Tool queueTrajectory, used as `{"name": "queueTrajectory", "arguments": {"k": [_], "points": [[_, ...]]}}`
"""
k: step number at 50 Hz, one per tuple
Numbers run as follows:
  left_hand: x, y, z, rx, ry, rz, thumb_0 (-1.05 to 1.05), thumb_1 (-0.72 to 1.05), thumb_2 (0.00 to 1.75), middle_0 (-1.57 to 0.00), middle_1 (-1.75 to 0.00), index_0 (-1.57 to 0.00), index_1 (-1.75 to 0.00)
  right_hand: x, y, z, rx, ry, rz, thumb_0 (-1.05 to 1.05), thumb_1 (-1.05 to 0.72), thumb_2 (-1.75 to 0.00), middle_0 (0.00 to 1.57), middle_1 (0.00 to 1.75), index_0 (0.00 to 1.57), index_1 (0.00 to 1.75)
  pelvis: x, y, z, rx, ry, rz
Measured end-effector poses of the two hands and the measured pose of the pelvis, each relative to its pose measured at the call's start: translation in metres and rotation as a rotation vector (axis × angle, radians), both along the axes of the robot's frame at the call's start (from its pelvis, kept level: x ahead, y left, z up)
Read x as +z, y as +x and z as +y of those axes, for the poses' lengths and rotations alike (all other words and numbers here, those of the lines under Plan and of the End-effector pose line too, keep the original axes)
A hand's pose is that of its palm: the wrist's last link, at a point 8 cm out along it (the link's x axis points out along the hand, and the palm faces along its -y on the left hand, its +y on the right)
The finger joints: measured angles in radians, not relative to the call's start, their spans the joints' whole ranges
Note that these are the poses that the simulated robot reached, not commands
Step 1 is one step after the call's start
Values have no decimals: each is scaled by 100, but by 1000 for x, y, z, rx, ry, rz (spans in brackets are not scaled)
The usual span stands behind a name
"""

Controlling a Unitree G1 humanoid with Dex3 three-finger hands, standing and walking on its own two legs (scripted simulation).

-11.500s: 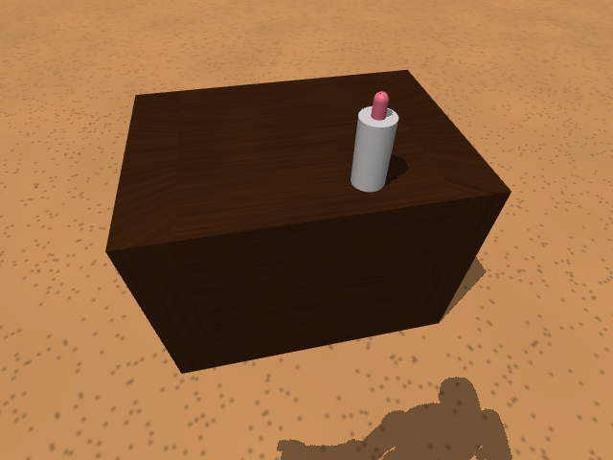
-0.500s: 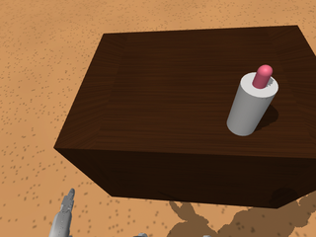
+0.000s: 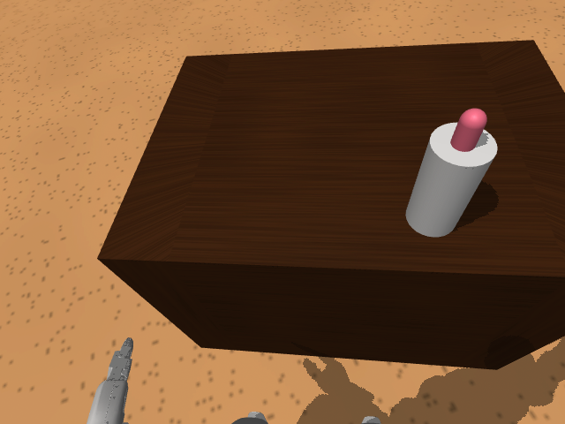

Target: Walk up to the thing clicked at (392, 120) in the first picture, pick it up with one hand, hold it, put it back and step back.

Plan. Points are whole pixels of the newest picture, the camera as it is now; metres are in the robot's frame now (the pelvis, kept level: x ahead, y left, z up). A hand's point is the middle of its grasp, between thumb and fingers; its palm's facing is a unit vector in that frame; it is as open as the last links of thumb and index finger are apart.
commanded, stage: approach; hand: right
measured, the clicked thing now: (449, 173) +0.49 -0.20 +0.04
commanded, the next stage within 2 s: close in in 0.24 s
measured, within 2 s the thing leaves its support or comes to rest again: neither
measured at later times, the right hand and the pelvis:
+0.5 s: hand (501, 211) +0.45 -0.28 +0.00, palm faces +0.18 +0.98 +0.05, open 17.6 cm; pelvis -0.01 +0.00 -0.03, yaw +2 degrees
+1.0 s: hand (464, 207) +0.46 -0.23 +0.00, palm faces +0.21 +0.98 +0.03, open 17.4 cm; pelvis -0.01 +0.00 -0.04, yaw +2 degrees
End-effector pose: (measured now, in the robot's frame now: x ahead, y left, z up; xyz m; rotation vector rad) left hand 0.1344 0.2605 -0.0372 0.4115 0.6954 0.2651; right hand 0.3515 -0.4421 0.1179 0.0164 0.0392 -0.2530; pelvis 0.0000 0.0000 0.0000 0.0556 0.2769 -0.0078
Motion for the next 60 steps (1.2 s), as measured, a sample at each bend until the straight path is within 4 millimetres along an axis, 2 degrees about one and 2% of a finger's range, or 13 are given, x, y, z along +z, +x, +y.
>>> {"name": "queueTrajectory", "arguments": {"k": [6, 9, 13, 18, 23, 26, 29, 35, 41, 46, 53, 60], "points": [[-2, 5, -3, -9, -5, -17, -1, -54, 5, -7, -6, -6, -6, -12, 5, 10, 25, -11, 35, -2, 58, -5, 4, 5, 5, 5, -3, -2, -2, -1, -1, 6], [-1, 9, -5, -23, -5, -36, -1, -53, 4, -7, -6, -6, -6, -29, 14, 25, 60, -2, 52, -1, 58, -5, 4, 5, 4, 5, -6, -4, -3, 0, -3, 20], [6, 12, -8, -42, 2, -73, -1, -53, 4, -7, -6, -7, -6, -64, 28, 54, 107, 40, 71, -1, 58, -6, 3, 5, 4, 5, -11, -5, -3, 5, -5, 38], [8, -3, -1, -20, 31, -63, -1, -52, 4, -7, -6, -7, -6, -103, 44, 86, 104, 79, 70, -2, 57, -6, 4, 5, 5, 6, -20, -8, -1, 18, -4, 62], [5, -20, 13, 31, 79, -27, -1, -53, 4, -7, -6, -7, -6, -118, 63, 105, 83, 43, 26, -2, 57, -5, 4, 5, 5, 5, -30, -12, 0, 32, 2, 82], [1, -23, 15, 43, 83, -18, -1, -53, 4, -7, -6, -7, -6, -118, 72, 116, 71, 38, 0, -2, 58, -5, 4, 5, 5, 5, -35, -14, -1, 37, 6, 94], [5, -20, 13, 44, 74, -44, -1, -53, 4, -7, -6, -7, -6, -109, 79, 127, 73, 21, -19, -2, 57, -5, 4, 5, 4, 5, -35, -13, -2, 39, 9, 88], [10, -14, 4, 31, 10, -93, -1, -53, 4, -7, -6, -7, -6, -99, 77, 143, 73, 21, 9, -2, 56, -5, 4, 5, 5, 5, -31, -9, -3, 36, 5, 73], [8, -11, 1, 7, -22, -105, -1, -53, 4, -7, -6, -7, -6, -106, 71, 149, 52, 7, 15, -1, 55, -5, 4, 5, 5, 5, -34, -12, -1, 35, -2, 72], [9, -14, 7, -7, -6, -80, -1, -52, 4, -7, -6, -7, -6, -116, 69, 157, 53, 5, 13, -2, 54, -5, 4, 5, 5, 5, -37, -14, 2, 33, -7, 81], [6, -20, 16, 13, 7, -42, -1, -54, 5, -6, -6, -6, -6, -115, 77, 174, 46, 7, -3, -2, 51, -4, 5, 4, 5, 5, -37, -12, 6, 31, -6, 87], [9, -12, 15, 10, -18, -77, -1, -56, 7, -6, -5, -5, -6, -110, 84, 187, 51, -4, 8, -2, 51, -2, 14, 7, 14, 7, -36, -9, 8, 35, -9, 82]]}}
